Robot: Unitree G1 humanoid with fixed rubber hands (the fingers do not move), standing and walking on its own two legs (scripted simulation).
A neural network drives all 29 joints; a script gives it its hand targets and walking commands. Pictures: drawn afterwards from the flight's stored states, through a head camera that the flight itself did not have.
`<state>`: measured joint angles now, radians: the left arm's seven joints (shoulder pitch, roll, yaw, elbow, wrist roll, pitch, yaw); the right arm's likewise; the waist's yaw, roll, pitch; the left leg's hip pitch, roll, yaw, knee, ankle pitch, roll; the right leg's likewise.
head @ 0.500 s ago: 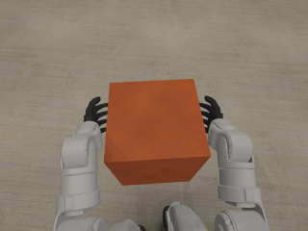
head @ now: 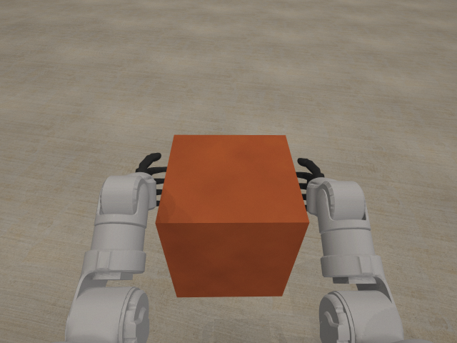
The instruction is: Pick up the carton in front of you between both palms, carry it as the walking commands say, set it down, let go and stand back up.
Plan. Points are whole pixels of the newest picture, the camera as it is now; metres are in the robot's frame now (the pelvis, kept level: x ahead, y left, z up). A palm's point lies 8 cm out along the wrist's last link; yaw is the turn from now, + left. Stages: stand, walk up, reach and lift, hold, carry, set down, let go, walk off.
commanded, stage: carry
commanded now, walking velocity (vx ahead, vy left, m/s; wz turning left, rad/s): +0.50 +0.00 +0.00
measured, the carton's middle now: (229, 218) +0.33 +0.00 +0.05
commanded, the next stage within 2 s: none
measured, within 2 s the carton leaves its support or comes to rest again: neither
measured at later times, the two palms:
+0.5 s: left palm (152, 141) +0.47 +0.16 +0.13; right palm (296, 139) +0.48 -0.14 +0.13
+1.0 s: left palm (177, 101) +0.66 +0.14 +0.12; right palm (292, 106) +0.65 -0.16 +0.11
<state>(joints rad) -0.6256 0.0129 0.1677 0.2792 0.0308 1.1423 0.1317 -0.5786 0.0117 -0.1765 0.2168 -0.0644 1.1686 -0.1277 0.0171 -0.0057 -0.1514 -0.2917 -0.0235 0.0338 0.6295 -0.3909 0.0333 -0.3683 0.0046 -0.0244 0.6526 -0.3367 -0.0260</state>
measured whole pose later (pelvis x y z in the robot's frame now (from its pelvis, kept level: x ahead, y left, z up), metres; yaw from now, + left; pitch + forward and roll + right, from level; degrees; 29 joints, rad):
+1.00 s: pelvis +0.38 +0.00 +0.01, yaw -1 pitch +4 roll -1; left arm -0.22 -0.14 0.14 -0.29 0.11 1.19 0.09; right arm -0.22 0.14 -0.14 -0.28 -0.11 1.19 -0.09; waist -0.02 0.02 -0.13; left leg -0.01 0.03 0.13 0.31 -0.37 0.00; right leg -0.47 -0.04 -0.17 0.46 -0.12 0.00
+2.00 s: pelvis +0.98 -0.01 +0.01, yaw -1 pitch +3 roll +0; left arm -0.12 -0.13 0.09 -0.41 0.11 1.22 0.08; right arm -0.12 0.13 -0.08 -0.38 -0.11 1.21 -0.09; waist -0.01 -0.01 -0.13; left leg 0.06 0.04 0.19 0.22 -0.34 -0.02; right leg -0.56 -0.09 -0.17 0.53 -0.04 0.00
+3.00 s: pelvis +1.63 -0.02 +0.02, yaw -1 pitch +4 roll -1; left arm -0.10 -0.13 0.08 -0.43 0.11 1.19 0.08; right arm -0.10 0.13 -0.07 -0.41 -0.10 1.18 -0.09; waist -0.01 -0.01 -0.09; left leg 0.05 0.03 0.20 0.20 -0.30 0.01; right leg -0.60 -0.10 -0.15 0.58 -0.04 0.01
